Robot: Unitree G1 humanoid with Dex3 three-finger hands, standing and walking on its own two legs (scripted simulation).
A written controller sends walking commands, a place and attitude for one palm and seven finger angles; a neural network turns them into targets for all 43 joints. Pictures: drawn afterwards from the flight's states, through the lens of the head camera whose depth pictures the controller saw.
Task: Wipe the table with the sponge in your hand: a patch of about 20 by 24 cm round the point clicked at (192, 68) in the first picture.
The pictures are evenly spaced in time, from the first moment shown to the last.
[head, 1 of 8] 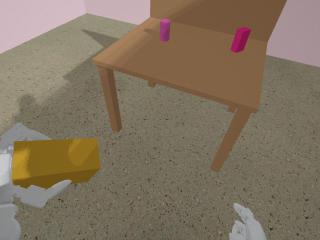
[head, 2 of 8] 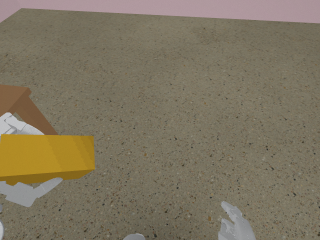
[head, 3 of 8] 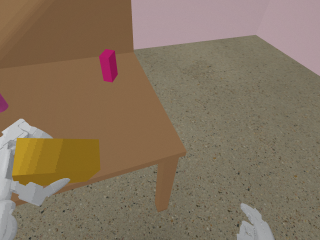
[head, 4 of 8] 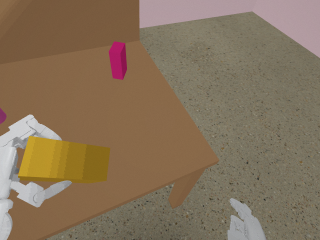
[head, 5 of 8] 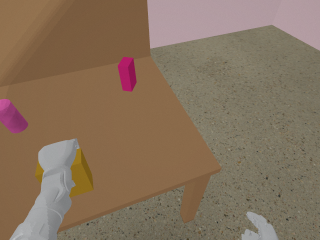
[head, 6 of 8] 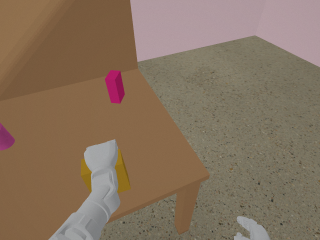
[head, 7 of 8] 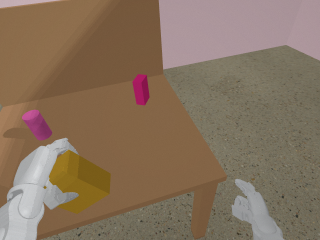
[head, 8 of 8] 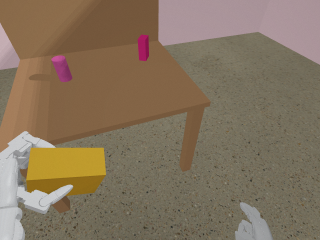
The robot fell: no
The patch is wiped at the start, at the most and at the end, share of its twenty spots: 0.00 1.00 1.00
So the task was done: yes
